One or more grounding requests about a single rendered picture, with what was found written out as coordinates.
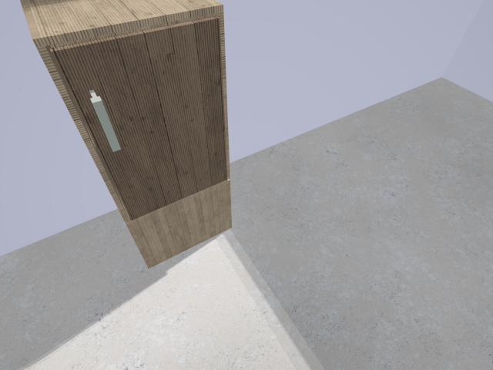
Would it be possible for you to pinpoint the handle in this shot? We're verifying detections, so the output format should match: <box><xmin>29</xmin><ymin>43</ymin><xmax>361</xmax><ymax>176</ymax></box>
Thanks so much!
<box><xmin>89</xmin><ymin>90</ymin><xmax>121</xmax><ymax>152</ymax></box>

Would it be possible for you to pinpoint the cupboard door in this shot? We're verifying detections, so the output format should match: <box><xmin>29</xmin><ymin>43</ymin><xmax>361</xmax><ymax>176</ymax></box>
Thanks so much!
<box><xmin>50</xmin><ymin>16</ymin><xmax>227</xmax><ymax>220</ymax></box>

